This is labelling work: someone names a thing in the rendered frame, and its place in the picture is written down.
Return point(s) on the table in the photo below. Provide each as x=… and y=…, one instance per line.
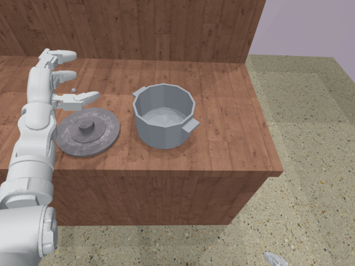
x=122, y=46

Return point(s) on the pot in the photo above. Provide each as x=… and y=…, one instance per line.
x=164, y=115

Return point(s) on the robot left upper arm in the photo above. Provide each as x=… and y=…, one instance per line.
x=27, y=234

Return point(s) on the robot left forearm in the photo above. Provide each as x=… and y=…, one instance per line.
x=29, y=178

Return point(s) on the knob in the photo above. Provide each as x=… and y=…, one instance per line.
x=86, y=124

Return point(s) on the right robot hand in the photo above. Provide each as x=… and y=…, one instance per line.
x=275, y=260

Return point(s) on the lid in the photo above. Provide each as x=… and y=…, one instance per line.
x=76, y=143

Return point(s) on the left robot hand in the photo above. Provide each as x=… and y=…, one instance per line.
x=42, y=81

